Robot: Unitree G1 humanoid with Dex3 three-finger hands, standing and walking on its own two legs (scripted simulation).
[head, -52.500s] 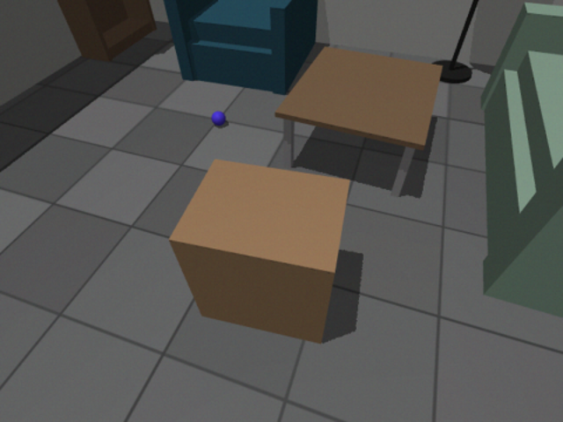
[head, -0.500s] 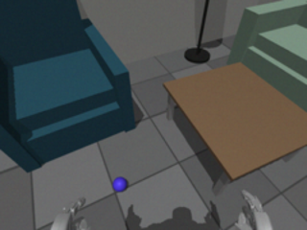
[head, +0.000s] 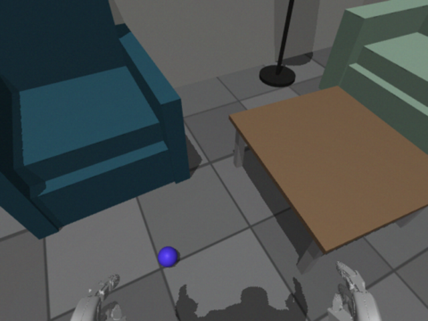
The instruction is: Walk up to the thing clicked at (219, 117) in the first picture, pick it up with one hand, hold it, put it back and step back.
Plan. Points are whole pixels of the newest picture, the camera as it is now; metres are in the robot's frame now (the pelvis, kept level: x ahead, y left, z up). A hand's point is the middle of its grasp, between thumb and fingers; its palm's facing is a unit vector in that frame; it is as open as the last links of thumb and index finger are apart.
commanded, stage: home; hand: left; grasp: from above
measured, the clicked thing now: (167, 256) +0.52 +0.22 -0.67
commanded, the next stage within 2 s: stand in 0.74 s
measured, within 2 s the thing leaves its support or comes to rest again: neither
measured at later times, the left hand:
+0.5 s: hand out of the picture +0.16 +0.18 -0.05, palm faces +0.04 -0.98 -0.19, open 7.4 cm
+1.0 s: hand out of the picture +0.14 +0.21 -0.09, palm faces +0.02 -0.95 -0.31, open 7.4 cm
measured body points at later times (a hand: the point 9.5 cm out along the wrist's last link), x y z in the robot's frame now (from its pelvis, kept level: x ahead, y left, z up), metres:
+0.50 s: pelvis +0.00 +0.00 +0.00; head +0.02 +0.01 +0.45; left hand +0.16 +0.23 -0.03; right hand +0.16 -0.25 -0.06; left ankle +0.01 +0.12 -0.68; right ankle -0.01 -0.13 -0.68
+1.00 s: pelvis -0.02 +0.00 +0.02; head +0.01 +0.01 +0.47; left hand +0.14 +0.26 -0.07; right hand +0.13 -0.26 -0.09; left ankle +0.01 +0.12 -0.68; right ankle -0.01 -0.13 -0.68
